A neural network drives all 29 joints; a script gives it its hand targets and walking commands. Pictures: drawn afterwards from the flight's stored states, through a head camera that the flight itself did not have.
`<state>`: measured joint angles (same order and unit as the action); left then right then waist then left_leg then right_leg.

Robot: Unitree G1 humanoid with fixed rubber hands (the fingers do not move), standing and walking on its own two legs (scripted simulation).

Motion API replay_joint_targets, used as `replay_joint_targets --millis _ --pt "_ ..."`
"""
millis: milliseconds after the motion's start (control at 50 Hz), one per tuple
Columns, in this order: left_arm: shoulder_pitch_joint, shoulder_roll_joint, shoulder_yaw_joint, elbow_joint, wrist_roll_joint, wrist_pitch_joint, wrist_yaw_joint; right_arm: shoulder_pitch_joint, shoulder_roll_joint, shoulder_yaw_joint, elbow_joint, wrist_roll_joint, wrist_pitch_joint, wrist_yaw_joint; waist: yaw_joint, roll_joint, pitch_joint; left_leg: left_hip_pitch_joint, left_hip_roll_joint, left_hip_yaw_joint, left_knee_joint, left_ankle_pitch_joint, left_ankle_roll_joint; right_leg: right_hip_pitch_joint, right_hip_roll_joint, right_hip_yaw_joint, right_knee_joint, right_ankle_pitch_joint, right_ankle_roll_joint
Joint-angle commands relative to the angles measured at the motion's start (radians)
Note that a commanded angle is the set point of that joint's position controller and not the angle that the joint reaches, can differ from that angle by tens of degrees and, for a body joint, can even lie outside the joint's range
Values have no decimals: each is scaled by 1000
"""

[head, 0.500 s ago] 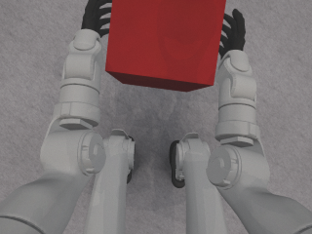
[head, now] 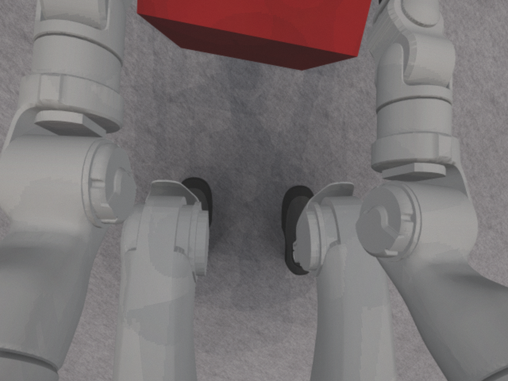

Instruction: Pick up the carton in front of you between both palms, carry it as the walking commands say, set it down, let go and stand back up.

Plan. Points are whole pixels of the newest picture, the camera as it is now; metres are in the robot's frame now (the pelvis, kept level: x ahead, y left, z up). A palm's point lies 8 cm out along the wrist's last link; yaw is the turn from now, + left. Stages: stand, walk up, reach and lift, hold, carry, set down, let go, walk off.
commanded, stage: set down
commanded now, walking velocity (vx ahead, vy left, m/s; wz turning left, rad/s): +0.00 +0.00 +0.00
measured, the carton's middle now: out of the picture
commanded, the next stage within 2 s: none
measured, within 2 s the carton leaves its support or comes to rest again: rests again in 0.44 s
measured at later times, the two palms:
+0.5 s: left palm out of the picture +0.57 +0.18 -0.20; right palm out of the picture +0.55 -0.13 -0.20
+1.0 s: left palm out of the picture +0.56 +0.18 -0.21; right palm out of the picture +0.55 -0.14 -0.21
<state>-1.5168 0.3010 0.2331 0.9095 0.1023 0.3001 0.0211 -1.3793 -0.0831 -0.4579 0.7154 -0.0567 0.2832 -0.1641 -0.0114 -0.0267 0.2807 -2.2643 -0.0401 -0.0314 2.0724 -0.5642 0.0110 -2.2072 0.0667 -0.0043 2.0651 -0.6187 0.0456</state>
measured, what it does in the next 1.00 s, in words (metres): stands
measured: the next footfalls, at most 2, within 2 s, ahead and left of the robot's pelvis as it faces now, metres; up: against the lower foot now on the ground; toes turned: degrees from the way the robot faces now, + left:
none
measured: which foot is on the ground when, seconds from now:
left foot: down 0.00-1.00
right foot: down 0.00-1.00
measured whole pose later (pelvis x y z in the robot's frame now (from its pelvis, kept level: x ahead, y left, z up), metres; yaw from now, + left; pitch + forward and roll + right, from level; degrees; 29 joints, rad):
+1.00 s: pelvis -0.01 +0.00 -0.05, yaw -1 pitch +31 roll -3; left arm -1.62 0.38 0.28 1.07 0.10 0.24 -0.12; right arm -1.53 -0.19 -0.45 0.96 -0.05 0.22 -0.02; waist 0.00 -0.04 0.52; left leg -2.21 -0.02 -0.02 2.27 -0.60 0.02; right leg -2.16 0.10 0.00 2.26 -0.65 0.06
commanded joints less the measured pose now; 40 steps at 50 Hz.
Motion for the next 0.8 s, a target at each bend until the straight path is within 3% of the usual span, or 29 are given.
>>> replay_joint_targets --millis 0,100,160,360,580,780 --pt "-550 -882 -375 -91 -168 -46 -245 -739 782 518 -83 163 -36 270 -9 106 -1361 866 -60 44 -81 494 -8 547 79 -90 -88 420 -10" --pt "-604 -894 -425 -149 -238 -50 -240 -769 809 584 -118 232 -41 253 0 112 -1496 973 -58 39 -26 610 2 602 84 -95 -43 498 -18" --pt "-559 -914 -401 -98 -221 -49 -254 -735 831 560 -65 217 -35 264 3 107 -1380 914 -58 33 -11 603 10 533 85 -88 -30 479 -20" --pt "-551 -877 -326 -4 -188 -76 -276 -730 805 482 10 180 -56 275 11 61 -1112 644 -54 46 -6 402 16 535 83 -69 -3 405 -28" --pt "-527 -790 -265 81 -148 -71 -283 -727 743 415 121 161 -57 288 35 23 -872 579 -48 38 1 252 25 451 80 -73 12 250 -30" --pt "-429 -724 -203 175 -88 -48 -308 -610 676 329 223 104 -40 314 28 30 -602 496 -44 18 4 143 34 342 73 -60 18 139 -38"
